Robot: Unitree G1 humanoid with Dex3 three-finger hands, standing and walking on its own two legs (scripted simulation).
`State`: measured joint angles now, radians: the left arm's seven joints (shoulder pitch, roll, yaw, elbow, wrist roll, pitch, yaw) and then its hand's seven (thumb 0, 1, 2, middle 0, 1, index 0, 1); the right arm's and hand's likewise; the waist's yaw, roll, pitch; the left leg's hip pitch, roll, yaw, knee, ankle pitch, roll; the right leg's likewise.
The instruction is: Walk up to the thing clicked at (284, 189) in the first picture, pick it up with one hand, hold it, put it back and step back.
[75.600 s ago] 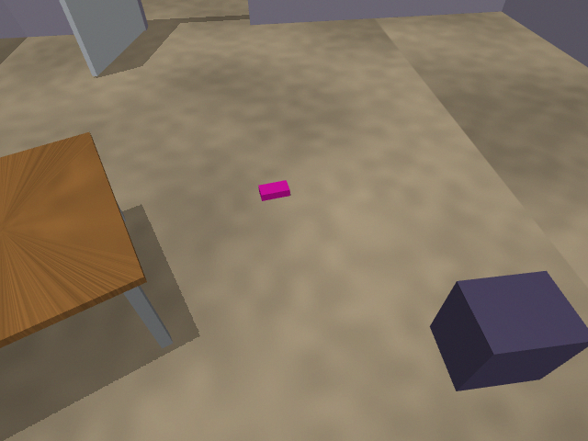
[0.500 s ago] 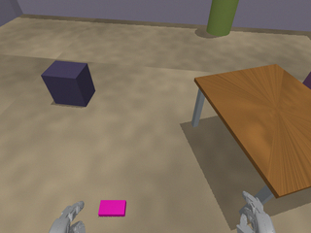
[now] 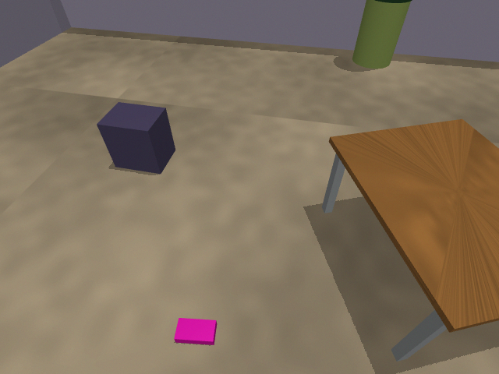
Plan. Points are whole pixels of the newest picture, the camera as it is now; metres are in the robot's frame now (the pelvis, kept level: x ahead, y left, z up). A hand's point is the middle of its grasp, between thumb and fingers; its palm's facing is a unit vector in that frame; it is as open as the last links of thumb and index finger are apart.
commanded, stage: stand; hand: left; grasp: from above
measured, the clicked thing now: (196, 331) +0.44 +0.24 -0.75
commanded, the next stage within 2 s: none
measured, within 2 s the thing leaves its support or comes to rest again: neither
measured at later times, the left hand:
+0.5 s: hand out of the picture +0.03 +0.23 -0.15, palm faces +0.03 -0.94 -0.35, open 7.4 cm
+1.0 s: hand out of the picture +0.07 +0.22 -0.14, palm faces +0.03 -0.94 -0.34, open 7.4 cm
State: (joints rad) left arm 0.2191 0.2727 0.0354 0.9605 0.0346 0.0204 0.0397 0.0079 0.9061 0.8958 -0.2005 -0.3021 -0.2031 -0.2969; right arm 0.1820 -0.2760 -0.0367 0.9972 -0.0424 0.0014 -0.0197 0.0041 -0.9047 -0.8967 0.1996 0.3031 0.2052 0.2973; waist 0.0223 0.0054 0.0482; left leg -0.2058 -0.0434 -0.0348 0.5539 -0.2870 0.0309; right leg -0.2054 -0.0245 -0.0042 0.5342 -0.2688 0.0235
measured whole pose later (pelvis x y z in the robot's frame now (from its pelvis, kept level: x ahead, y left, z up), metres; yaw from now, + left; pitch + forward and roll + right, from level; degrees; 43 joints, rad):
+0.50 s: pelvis -0.01 -0.01 +0.01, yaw +0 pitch -5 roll +0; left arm 0.18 0.30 0.03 1.14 0.03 0.00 0.03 0.00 0.91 0.90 -0.20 -0.30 -0.20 -0.30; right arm 0.16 -0.31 -0.03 1.12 -0.03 0.01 -0.01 0.00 -0.91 -0.90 0.20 0.30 0.21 0.30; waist 0.02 0.02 0.07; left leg -0.11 -0.03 -0.05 0.37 -0.18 0.02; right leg -0.11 -0.02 -0.02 0.36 -0.17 0.01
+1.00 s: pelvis +0.01 -0.02 +0.02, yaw +0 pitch -4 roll +0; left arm 0.11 0.30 0.03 1.16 0.02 -0.01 0.02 0.00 0.91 0.90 -0.20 -0.30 -0.20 -0.30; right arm 0.13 -0.32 -0.01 1.14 -0.02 0.00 -0.01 0.00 -0.91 -0.90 0.20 0.30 0.21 0.30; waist 0.01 0.02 0.07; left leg -0.08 -0.01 -0.05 0.33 -0.18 0.00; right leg -0.09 0.00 -0.02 0.32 -0.17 0.00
